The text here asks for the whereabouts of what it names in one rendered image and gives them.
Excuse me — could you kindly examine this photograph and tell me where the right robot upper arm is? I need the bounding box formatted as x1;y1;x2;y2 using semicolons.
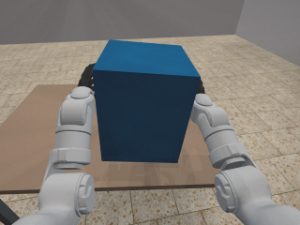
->
214;165;300;225

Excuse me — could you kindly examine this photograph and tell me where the left robot forearm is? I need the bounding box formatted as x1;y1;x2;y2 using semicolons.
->
37;86;96;210

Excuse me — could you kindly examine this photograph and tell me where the table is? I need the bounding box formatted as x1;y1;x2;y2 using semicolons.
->
0;84;221;225

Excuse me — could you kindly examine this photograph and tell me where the left robot upper arm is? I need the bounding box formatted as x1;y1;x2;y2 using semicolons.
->
12;172;96;225

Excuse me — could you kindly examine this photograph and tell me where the right robot forearm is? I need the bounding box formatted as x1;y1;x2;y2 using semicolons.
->
189;93;272;199

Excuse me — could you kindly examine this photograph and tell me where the robot left hand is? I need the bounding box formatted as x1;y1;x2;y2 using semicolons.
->
77;63;96;98

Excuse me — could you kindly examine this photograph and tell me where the carton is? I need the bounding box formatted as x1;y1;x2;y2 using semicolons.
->
92;39;201;163

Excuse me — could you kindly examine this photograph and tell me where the robot right hand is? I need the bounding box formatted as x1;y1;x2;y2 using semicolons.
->
196;79;205;94

